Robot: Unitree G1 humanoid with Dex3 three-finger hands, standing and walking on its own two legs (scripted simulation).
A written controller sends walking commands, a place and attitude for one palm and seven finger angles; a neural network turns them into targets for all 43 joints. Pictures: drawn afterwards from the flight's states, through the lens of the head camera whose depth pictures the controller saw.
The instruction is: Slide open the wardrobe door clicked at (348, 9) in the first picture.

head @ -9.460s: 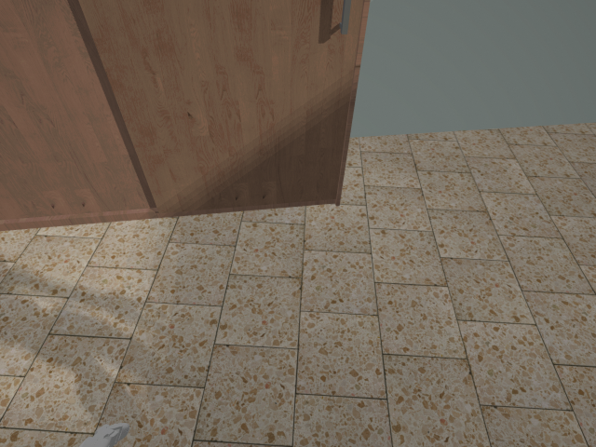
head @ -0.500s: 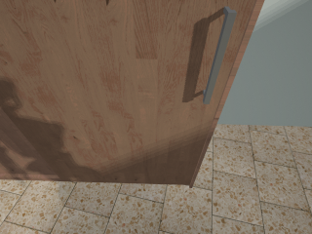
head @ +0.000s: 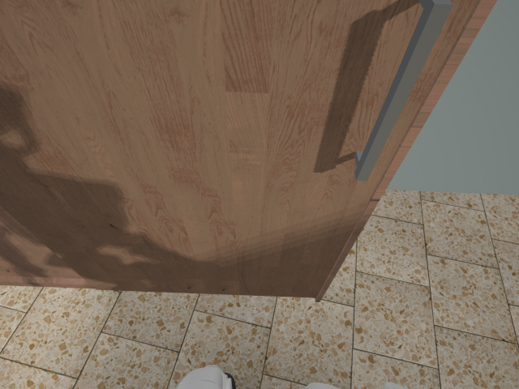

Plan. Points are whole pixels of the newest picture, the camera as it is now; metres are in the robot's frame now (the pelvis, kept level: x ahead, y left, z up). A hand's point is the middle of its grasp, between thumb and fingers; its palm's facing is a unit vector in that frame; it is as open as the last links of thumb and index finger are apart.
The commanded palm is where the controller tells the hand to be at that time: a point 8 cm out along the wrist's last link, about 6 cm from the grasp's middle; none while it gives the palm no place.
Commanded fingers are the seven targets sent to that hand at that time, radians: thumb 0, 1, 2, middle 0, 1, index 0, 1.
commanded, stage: come to a stop and stand still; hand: right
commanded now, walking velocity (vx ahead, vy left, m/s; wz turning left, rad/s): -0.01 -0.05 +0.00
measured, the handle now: (387, 103) +0.46 -0.12 +0.20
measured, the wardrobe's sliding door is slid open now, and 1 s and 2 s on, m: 0.00 0.00 0.00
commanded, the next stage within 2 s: look again from close up in 1.14 s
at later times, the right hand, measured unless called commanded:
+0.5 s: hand out of the picture -0.01 -0.22 -0.16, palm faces -0.03 +0.98 -0.21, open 7.4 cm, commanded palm none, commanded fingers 0.00 -0.90 -0.90 0.20 0.30 0.20 0.30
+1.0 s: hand out of the picture -0.04 -0.16 -0.16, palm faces -0.02 +0.99 -0.15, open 7.4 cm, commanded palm none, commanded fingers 0.00 -0.90 -0.90 0.20 0.30 0.20 0.30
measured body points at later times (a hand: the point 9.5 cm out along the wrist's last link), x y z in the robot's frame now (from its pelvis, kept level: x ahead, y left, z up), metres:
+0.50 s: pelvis -0.01 -0.03 +0.01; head +0.01 -0.03 +0.46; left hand -0.01 +0.20 -0.14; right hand -0.01 -0.27 -0.15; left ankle -0.04 +0.09 -0.73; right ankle -0.02 -0.14 -0.73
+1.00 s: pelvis -0.03 -0.01 +0.02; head -0.02 -0.01 +0.47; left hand -0.06 +0.19 -0.15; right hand -0.04 -0.22 -0.14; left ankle -0.04 +0.09 -0.73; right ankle -0.02 -0.14 -0.73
